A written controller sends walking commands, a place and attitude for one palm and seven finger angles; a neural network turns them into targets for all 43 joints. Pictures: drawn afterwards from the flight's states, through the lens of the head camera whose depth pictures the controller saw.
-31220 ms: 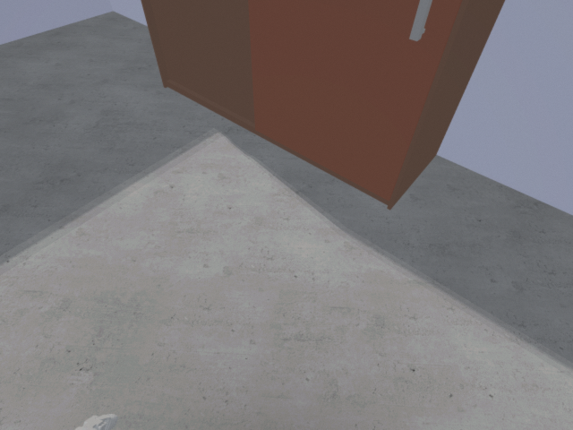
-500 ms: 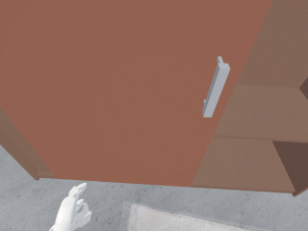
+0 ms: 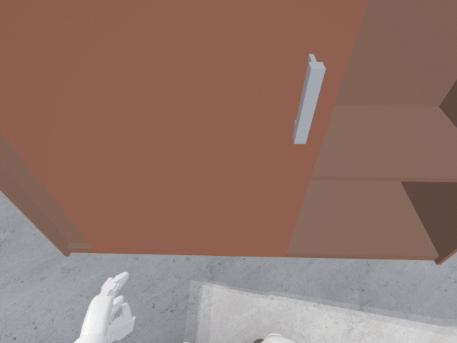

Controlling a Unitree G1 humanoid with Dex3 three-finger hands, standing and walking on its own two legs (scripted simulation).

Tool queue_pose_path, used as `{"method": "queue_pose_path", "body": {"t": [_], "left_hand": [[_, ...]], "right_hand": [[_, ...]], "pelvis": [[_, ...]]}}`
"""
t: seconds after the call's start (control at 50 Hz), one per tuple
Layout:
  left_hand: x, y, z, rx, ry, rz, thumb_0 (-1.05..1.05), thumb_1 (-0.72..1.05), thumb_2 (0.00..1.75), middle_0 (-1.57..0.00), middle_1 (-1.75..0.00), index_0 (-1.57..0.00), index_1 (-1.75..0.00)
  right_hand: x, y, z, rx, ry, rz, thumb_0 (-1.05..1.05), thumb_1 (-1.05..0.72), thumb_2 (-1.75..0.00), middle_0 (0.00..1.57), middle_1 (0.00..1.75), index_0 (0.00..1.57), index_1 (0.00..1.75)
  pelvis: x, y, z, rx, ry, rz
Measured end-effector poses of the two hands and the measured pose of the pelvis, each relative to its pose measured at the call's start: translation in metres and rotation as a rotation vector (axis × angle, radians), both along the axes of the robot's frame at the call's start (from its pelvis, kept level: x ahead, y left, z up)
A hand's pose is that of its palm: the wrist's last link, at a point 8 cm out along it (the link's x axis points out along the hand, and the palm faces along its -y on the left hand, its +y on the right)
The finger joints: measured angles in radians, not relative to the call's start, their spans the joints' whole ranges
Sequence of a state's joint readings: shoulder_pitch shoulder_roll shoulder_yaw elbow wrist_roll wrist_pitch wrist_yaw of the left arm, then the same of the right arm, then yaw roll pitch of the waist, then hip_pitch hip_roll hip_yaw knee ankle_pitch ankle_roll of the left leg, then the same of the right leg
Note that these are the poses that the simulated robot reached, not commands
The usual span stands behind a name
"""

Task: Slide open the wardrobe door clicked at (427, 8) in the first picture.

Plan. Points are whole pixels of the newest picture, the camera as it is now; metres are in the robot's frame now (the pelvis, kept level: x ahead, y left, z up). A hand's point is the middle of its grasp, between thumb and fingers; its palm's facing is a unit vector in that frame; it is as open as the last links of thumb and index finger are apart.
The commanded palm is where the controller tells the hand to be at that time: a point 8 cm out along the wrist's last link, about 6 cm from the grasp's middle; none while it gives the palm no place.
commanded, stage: step back with the hand held close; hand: right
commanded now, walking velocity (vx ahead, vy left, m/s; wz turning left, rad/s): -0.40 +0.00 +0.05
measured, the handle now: (305, 100) +0.58 -0.14 +0.13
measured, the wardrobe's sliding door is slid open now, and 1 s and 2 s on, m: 0.70 0.70 0.70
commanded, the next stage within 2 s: stop stepping back and stand still in 0.04 s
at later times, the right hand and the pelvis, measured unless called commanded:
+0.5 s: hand out of the picture +0.01 -0.32 +0.20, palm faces +0.56 +0.75 -0.33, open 7.4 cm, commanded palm -0.05 -0.35 +0.19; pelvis -0.16 -0.04 -0.04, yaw -6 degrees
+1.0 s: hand out of the picture -0.16 -0.38 +0.21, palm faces +0.51 +0.81 -0.29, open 7.4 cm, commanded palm -0.22 -0.40 +0.19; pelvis -0.36 -0.10 +0.01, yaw +1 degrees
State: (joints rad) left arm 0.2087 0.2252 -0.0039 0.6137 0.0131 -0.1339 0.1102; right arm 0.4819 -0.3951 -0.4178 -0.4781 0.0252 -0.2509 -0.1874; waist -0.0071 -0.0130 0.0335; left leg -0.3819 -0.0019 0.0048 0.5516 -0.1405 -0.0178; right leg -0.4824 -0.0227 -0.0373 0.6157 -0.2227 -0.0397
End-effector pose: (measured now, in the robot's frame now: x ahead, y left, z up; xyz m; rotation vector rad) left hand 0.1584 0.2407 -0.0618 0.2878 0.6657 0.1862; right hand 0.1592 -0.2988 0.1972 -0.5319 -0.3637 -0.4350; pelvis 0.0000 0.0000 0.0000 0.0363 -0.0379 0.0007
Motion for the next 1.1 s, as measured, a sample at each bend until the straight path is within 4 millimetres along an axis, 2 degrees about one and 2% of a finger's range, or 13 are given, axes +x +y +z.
{"method": "queue_pose_path", "body": {"t": [0.18, 0.34, 0.4, 0.5, 0.58, 0.66, 0.72, 0.78, 0.84, 0.9, 0.96, 1.02, 1.1], "left_hand": [[-0.032, -0.007, -0.003, 0.044, 0.017, -0.019, 0.02, 0.90, 0.90, -0.21, -0.30, -0.21, -0.30], [-0.087, -0.028, -0.014, 0.052, -0.007, -0.005, 0.02, 0.90, 0.90, -0.21, -0.30, -0.21, -0.30], [-0.113, -0.041, -0.023, -0.006, 0.009, -0.030, 0.02, 0.90, 0.90, -0.20, -0.30, -0.21, -0.30], [-0.150, -0.061, -0.040, -0.008, 0.077, -0.101, 0.02, 0.90, 0.90, -0.21, -0.30, -0.21, -0.30], [-0.185, -0.085, -0.023, 0.030, 0.074, -0.124, 0.02, 0.90, 0.90, -0.21, -0.30, -0.21, -0.30], [-0.217, -0.107, -0.006, -0.004, -0.001, -0.129, 0.02, 0.90, 0.90, -0.21, -0.30, -0.21, -0.30], [-0.244, -0.123, 0.017, -0.049, -0.014, -0.130, 0.02, 0.90, 0.90, -0.21, -0.30, -0.21, -0.30], [-0.267, -0.132, 0.041, -0.054, -0.034, -0.128, 0.02, 0.90, 0.90, -0.21, -0.30, -0.21, -0.30], [-0.282, -0.133, 0.050, -0.057, -0.087, -0.131, 0.02, 0.90, 0.90, -0.21, -0.30, -0.21, -0.31], [-0.294, -0.125, 0.035, -0.023, -0.100, -0.141, 0.01, 0.90, 0.90, -0.21, -0.30, -0.21, -0.31], [-0.326, -0.120, 0.026, -0.014, -0.027, -0.078, 0.01, 0.90, 0.90, -0.21, -0.30, -0.21, -0.31], [-0.361, -0.117, 0.022, 0.010, 0.007, -0.021, 0.02, 0.90, 0.90, -0.21, -0.30, -0.21, -0.30], [-0.403, -0.115, 0.006, 0.027, 0.014, 0.039, 0.02, 0.90, 0.90, -0.21, -0.30, -0.21, -0.30]], "right_hand": [[-0.039, -0.008, -0.005, 0.028, -0.053, 0.019, 0.01, -0.89, -0.90, 0.21, 0.30, 0.22, 0.30], [-0.084, -0.029, 0.003, -0.047, -0.148, 0.073, 0.01, -0.89, -0.90, 0.21, 0.30, 0.22, 0.30], [-0.116, -0.038, 0.011, -0.065, -0.183, 0.055, 0.01, -0.89, -0.90, 0.22, 0.30, 0.22, 0.30], [-0.196, -0.052, 0.007, -0.062, -0.224, 0.004, 0.01, -0.89, -0.90, 0.21, 0.30, 0.22, 0.30], [-0.236, -0.081, 0.008, 0.037, -0.274, -0.047, 0.01, -0.89, -0.90, 0.22, 0.30, 0.22, 0.30], [-0.254, -0.109, 0.010, 0.086, -0.251, -0.089, 0.01, -0.89, -0.90, 0.21, 0.30, 0.21, 0.30], [-0.266, -0.108, 0.012, 0.163, -0.166, -0.059, 0.01, -0.90, -0.90, 0.21, 0.30, 0.21, 0.30], [-0.287, -0.092, 0.021, 0.197, -0.093, 0.012, 0.01, -0.90, -0.90, 0.20, 0.30, 0.21, 0.30], [-0.318, -0.081, 0.031, 0.109, -0.049, 0.071, 0.01, -0.90, -0.90, 0.21, 0.30, 0.21, 0.30], [-0.349, -0.081, 0.037, -0.016, -0.116, 0.108, 0.01, -0.89, -0.90, 0.21, 0.30, 0.21, 0.30], [-0.359, -0.103, 0.032, 0.022, -0.122, 0.068, 0.01, -0.89, -0.90, 0.21, 0.30, 0.22, 0.30], [-0.366, -0.126, 0.016, 0.114, -0.089, 0.001, 0.01, -0.89, -0.90, 0.21, 0.30, 0.22, 0.30], [-0.373, -0.134, -0.001, 0.095, -0.037, 0.019, 0.01, -0.90, -0.90, 0.21, 0.30, 0.21, 0.30]], "pelvis": [[-0.040, -0.010, -0.008, 0.017, -0.012, -0.006], [-0.091, -0.027, -0.028, 0.041, -0.082, -0.005], [-0.114, -0.026, -0.031, 0.053, -0.104, -0.089], [-0.155, -0.038, -0.042, 0.000, -0.076, -0.104], [-0.185, -0.058, -0.028, 0.015, -0.039, -0.072], [-0.230, -0.073, -0.016, 0.032, -0.068, -0.056], [-0.255, -0.078, 0.007, 0.034, -0.066, -0.043], [-0.278, -0.082, 0.028, 0.042, -0.053, -0.035], [-0.304, -0.083, 0.026, 0.008, -0.017, -0.053], [-0.338, -0.087, 0.004, -0.057, 0.022, 0.029], [-0.357, -0.096, 0.006, -0.040, 0.011, 0.011], [-0.368, -0.110, 0.008, -0.048, 0.012, 0.011], [-0.391, -0.124, -0.003, -0.037, -0.008, 0.024]]}}
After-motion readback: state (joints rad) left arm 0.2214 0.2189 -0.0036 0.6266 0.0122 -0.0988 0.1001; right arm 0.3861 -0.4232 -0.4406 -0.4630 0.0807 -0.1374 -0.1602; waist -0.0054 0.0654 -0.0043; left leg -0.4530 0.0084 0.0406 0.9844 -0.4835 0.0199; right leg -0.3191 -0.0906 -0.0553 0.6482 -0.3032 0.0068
